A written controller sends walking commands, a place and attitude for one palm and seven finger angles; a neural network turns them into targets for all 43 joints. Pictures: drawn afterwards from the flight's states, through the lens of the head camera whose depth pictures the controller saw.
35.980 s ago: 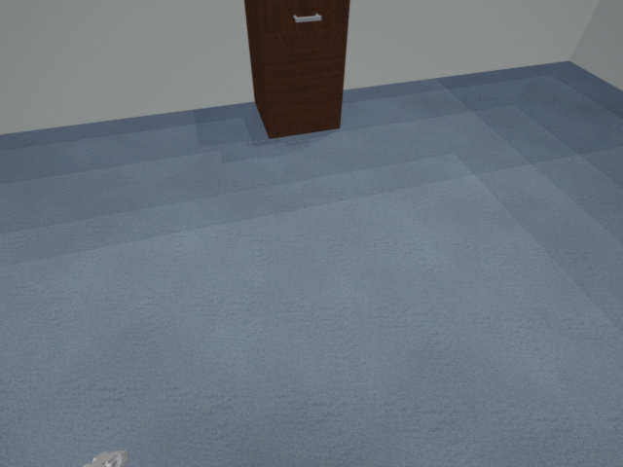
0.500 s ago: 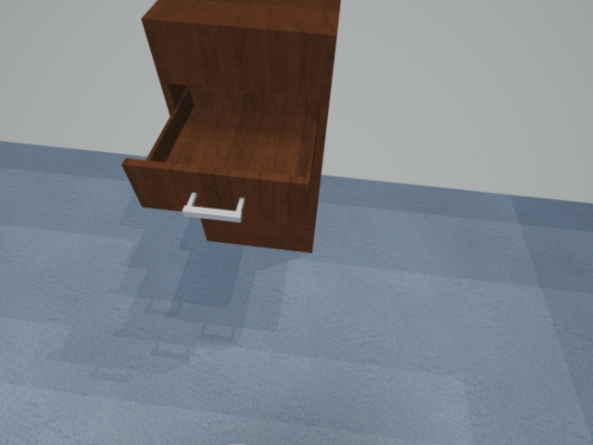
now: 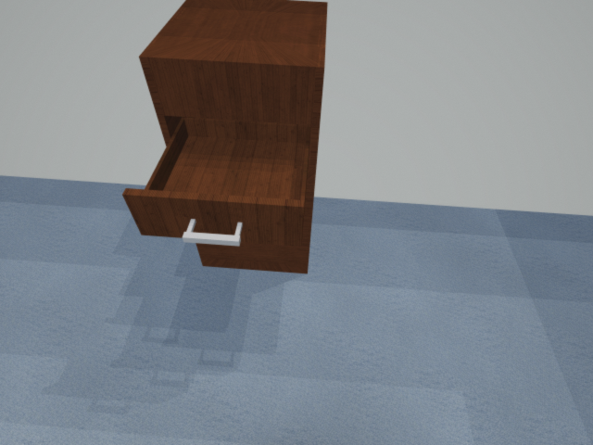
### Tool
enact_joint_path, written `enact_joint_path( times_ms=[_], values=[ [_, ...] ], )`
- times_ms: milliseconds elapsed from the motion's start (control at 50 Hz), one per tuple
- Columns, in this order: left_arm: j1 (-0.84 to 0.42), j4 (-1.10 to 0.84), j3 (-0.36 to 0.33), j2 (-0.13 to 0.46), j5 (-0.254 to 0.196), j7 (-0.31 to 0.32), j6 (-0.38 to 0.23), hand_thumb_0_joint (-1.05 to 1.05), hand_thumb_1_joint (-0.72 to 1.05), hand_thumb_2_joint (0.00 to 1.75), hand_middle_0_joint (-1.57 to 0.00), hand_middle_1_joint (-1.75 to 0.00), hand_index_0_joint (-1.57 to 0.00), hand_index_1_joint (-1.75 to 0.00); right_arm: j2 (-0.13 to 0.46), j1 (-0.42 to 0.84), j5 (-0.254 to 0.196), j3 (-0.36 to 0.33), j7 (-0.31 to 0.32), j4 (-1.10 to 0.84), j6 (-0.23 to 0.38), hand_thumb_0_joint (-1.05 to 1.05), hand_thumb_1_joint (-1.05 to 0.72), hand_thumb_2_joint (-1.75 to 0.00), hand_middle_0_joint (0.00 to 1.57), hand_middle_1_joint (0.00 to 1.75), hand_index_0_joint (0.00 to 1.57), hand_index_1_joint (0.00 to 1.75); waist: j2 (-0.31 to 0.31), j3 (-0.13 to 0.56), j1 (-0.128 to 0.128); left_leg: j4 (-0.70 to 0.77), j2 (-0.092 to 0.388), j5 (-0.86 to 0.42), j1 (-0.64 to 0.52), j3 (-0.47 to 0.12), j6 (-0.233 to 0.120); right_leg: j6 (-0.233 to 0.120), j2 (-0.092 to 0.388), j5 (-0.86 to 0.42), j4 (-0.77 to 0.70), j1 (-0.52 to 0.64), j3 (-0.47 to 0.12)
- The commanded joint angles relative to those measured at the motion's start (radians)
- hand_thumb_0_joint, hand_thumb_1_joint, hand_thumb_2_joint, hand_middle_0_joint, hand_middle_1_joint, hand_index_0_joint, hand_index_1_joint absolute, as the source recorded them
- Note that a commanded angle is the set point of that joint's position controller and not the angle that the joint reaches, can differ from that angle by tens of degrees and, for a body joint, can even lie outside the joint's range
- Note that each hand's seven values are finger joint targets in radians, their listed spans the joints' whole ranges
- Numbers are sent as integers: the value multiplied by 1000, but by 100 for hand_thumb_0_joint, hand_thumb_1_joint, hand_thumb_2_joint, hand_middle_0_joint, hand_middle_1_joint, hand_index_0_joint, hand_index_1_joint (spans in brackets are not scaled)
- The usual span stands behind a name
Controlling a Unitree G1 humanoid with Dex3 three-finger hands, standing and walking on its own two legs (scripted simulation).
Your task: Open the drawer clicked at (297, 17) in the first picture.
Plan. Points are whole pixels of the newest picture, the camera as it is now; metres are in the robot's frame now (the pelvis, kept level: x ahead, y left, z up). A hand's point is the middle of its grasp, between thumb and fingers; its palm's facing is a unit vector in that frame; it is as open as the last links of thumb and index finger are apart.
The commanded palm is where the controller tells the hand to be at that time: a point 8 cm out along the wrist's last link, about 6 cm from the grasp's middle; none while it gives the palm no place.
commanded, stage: let the arm hang, fingers relaxed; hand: left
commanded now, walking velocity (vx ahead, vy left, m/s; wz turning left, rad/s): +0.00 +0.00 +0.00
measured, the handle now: (213, 232) +0.55 +0.22 -0.14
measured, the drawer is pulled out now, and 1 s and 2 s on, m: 0.30 0.30 0.30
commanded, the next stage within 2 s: look to check the result in 0.20 s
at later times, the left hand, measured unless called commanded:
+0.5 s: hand out of the picture -0.02 +0.16 -0.18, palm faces +0.05 -0.99 -0.15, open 7.4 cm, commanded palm none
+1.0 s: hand out of the picture +0.00 +0.16 -0.18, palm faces +0.04 -0.99 -0.16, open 7.4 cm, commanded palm none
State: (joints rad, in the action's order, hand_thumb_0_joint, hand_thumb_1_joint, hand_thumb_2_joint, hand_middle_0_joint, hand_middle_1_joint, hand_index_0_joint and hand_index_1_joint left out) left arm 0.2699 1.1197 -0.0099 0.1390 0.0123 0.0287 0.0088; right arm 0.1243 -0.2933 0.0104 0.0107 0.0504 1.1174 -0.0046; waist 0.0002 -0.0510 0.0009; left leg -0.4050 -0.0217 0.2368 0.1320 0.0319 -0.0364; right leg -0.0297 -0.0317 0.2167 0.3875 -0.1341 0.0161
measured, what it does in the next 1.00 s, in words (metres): stands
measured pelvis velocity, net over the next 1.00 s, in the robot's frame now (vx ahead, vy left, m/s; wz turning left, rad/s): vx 0.01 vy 0.01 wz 0.00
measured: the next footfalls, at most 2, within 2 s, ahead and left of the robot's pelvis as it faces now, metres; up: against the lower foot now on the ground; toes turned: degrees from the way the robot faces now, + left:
none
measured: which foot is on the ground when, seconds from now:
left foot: down 0.00-1.00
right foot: down 0.00-1.00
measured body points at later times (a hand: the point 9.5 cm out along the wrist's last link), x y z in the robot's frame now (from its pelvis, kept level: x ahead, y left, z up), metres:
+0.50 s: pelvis +0.00 +0.01 +0.00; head +0.02 +0.01 +0.45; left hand -0.02 +0.22 -0.17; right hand -0.03 -0.19 -0.16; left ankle -0.01 +0.09 -0.74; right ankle +0.00 -0.10 -0.74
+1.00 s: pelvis +0.01 +0.01 +0.00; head +0.03 +0.00 +0.45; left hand +0.00 +0.21 -0.16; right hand -0.01 -0.20 -0.16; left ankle -0.01 +0.09 -0.74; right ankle +0.00 -0.10 -0.74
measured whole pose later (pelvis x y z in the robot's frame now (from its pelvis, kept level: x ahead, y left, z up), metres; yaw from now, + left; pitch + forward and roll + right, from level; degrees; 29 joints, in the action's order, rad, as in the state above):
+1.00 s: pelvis +0.01 +0.01 +0.00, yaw +0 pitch -1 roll +0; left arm 0.28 1.15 -0.01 0.11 0.01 0.04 0.00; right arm 0.10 -0.31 0.01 0.01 0.06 1.13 0.01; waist 0.00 -0.06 0.00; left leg -0.39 -0.03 0.25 0.12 0.04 -0.04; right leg -0.02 -0.02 0.24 0.40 -0.14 0.01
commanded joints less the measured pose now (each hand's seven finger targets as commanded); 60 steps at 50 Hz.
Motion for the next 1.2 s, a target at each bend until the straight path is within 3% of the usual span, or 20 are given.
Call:
enact_joint_path(
  times_ms=[0,240,360,520,700,860,960,1060,1180],
  values=[
    [81,-8,-18,89,-2,10,-14,0,90,90,-20,-30,-20,-30,80,-72,-1,-20,2,-18,14,0,-90,-90,20,30,20,30,-20,-52,3,86,112,-121,31,-95,-11,-23,104,-87,-71,-48,-92],
    [94,9,-17,70,-4,12,-12,0,90,90,-20,-30,-20,-30,55,-116,0,-21,4,3,13,0,-90,-90,20,30,20,30,-7,-62,-4,95,112,-71,45,-101,-16,-23,103,-54,-69,-55,-90],
    [104,15,-19,62,-4,14,-14,0,90,90,-20,-30,-20,-30,51,-125,-1,-21,7,6,19,0,-90,-90,20,30,20,30,-13,-33,-4,92,118,-126,20,-101,-19,-21,104,-88,-54,-47,-86],
    [109,21,-17,51,-1,16,-12,0,90,90,-20,-30,-20,-30,51,-129,0,-22,8,3,18,0,-90,-90,20,30,20,30,-18,-71,-8,99,121,-101,27,-106,-19,-18,102,-68,-53,-75,-79],
    [112,21,-20,51,-2,17,-16,0,90,90,-20,-30,-20,-30,55,-119,-3,-22,11,-2,24,0,-90,-90,20,30,20,30,-7,-40,-4,82,119,-199,-8,-96,-18,-17,105,-127,-41,-59,-82],
    [102,17,-19,54,-2,16,-16,0,90,90,-20,-30,-20,-30,52,-115,-1,-21,8,2,19,0,-90,-90,20,30,20,30,3,-71,-6,90,114,-150,16,-96,-15,-17,105,-108,-55,-61,-88],
    [103,14,-21,57,-4,17,-19,0,90,90,-20,-30,-20,-30,52,-111,-1,-23,9,3,23,0,-90,-90,20,30,20,30,-4,-26,-5,75,114,-207,-15,-87,-15,-19,110,-163,-48,-35,-88],
    [99,14,-21,56,-4,18,-19,0,90,90,-20,-30,-20,-30,52,-108,-2,-23,9,8,20,0,-90,-90,20,30,20,30,-13,-55,-5,79,114,-191,-1,-83,-12,-20,110,-156,-55,-41,-87],
    [97,16,-21,57,-5,17,-19,0,90,90,-20,-30,-20,-30,54,-110,-2,-22,11,10,21,0,-90,-90,20,30,20,30,-9,-40,-6,78,115,-211,-12,-87,-12,-20,110,-165,-52,-28,-86]
  ],
)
